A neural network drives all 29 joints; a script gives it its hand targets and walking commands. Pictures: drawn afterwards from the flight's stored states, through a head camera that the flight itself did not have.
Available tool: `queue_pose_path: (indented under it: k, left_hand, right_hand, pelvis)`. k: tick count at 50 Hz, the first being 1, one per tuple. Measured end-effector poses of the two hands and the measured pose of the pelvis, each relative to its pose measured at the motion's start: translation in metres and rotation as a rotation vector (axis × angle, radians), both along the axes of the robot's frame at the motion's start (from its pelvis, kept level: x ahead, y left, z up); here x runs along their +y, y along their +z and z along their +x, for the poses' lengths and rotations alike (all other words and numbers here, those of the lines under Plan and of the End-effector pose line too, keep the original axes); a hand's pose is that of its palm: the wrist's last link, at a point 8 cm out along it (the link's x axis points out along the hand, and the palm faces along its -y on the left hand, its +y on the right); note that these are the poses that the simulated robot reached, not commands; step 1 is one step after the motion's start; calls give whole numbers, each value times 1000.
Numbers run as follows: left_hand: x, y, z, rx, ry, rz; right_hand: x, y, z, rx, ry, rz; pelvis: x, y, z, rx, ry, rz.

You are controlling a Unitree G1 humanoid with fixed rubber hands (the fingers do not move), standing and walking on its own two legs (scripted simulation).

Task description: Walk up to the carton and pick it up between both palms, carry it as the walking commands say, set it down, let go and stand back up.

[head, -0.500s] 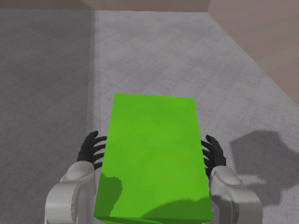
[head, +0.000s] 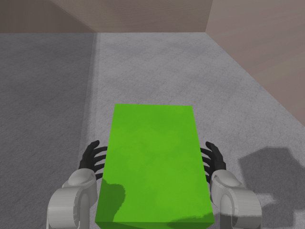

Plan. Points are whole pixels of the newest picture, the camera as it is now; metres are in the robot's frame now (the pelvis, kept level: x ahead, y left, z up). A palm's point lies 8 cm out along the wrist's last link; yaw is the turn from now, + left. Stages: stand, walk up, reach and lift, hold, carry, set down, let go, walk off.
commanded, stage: carry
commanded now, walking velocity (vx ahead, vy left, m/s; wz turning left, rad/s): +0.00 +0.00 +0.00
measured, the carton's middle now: (151, 174) +0.27 +0.00 +0.03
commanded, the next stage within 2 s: none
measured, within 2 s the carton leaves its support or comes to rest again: neither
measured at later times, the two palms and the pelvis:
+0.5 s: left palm (100, 170) +0.24 +0.12 +0.10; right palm (228, 174) +0.24 -0.17 +0.10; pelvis +0.00 -0.02 +0.00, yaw +1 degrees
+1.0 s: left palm (98, 165) +0.26 +0.13 +0.10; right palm (221, 167) +0.26 -0.16 +0.09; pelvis +0.01 -0.02 +0.00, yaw +1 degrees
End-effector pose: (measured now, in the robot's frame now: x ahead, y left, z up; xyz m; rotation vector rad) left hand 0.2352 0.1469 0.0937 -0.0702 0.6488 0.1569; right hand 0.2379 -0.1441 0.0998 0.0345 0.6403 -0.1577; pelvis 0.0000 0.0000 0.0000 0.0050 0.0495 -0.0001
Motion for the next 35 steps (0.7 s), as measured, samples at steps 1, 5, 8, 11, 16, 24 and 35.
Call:
queue_pose_path:
  k: [1,5,8,11,16,24,35]
  left_hand:
    - [-1,1,-2,1,5,0]
    - [-6,8,-5,-9,12,8]
    - [-11,10,-4,-7,7,18]
    - [-17,11,-2,-2,-2,25]
    - [-25,10,1,4,-14,33]
    - [-28,9,4,5,-10,36]
    - [-24,8,8,3,4,33]
  right_hand:
    - [-1,1,-1,0,6,-1]
    - [-6,5,-2,-9,14,5]
    - [-11,4,-3,-8,10,13]
    - [-17,2,-4,-3,1,20]
    - [-25,0,-4,3,-11,28]
    - [-28,-1,1,4,-8,32]
    - [-24,-2,9,3,6,29]
  pelvis:
    - [-2,1,0,-3,0,1]
    - [-8,2,-2,-9,6,2]
    - [-12,2,-3,-10,8,2]
    - [-15,2,-4,-12,9,3]
    - [-20,2,-4,-11,9,4]
    - [-24,2,-2,-7,12,5]
    - [-23,2,3,-4,18,5]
